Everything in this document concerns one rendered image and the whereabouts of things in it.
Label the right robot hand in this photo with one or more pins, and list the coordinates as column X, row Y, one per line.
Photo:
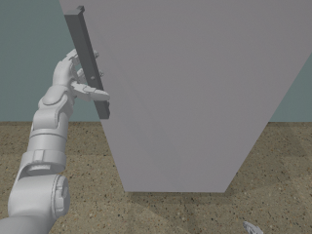
column 251, row 228

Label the robot left forearm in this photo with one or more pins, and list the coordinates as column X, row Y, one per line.
column 45, row 154

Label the handle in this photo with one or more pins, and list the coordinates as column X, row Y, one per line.
column 82, row 43

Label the fridge door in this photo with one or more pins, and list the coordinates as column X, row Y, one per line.
column 192, row 83

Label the robot left upper arm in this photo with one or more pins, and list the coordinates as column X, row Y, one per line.
column 36, row 203

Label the left robot hand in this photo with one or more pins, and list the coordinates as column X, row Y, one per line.
column 65, row 74

